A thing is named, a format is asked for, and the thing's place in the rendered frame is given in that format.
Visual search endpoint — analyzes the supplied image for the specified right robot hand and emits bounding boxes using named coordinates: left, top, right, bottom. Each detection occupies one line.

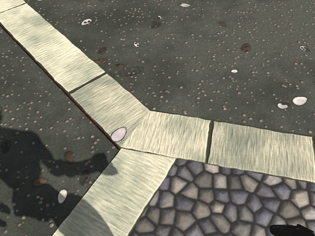
left=270, top=224, right=315, bottom=236

